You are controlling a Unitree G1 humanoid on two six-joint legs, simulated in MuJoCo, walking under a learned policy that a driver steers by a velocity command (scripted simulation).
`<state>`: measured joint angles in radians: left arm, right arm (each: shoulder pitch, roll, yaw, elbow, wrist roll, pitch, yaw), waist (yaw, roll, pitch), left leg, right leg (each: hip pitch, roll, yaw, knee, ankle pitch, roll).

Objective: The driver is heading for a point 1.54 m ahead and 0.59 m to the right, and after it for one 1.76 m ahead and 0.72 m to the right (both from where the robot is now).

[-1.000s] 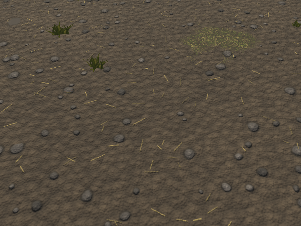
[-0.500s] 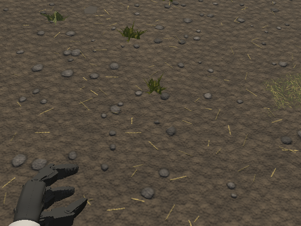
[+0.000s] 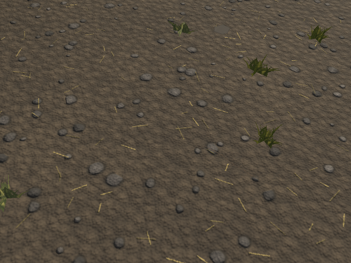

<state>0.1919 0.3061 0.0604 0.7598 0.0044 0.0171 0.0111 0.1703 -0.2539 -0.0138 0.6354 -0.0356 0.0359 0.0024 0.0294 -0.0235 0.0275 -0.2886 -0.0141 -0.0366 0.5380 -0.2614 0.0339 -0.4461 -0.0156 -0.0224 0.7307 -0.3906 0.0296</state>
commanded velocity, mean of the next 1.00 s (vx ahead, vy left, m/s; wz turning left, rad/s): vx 0.01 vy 0.00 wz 0.05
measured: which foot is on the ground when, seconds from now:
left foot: down 0.00-1.00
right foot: up 0.00-0.16, down 0.18-1.00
